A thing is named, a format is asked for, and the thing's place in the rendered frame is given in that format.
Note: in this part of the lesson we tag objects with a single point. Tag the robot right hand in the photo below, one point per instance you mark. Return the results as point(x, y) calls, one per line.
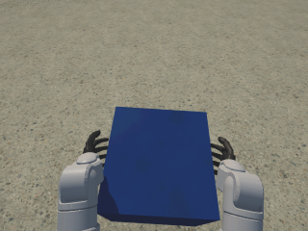
point(227, 152)

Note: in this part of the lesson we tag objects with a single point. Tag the robot right forearm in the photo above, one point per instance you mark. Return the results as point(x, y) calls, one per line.
point(243, 197)

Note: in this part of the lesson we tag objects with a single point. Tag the robot left forearm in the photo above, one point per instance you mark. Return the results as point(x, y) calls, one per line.
point(78, 194)

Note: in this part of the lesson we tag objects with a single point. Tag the robot left hand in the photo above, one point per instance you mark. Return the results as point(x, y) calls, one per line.
point(91, 143)

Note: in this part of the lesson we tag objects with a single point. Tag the carton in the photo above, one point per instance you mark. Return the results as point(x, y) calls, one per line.
point(159, 169)

